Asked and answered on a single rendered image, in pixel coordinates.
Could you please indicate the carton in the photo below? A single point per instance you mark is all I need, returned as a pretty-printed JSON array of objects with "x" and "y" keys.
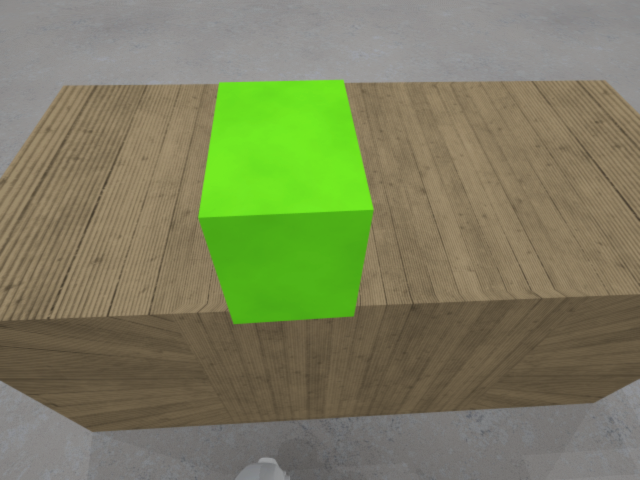
[{"x": 285, "y": 208}]

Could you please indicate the pedestal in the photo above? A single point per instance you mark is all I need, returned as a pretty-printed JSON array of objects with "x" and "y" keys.
[{"x": 502, "y": 267}]

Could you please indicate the left robot shin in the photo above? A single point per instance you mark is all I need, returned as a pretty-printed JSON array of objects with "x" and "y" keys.
[{"x": 267, "y": 460}]

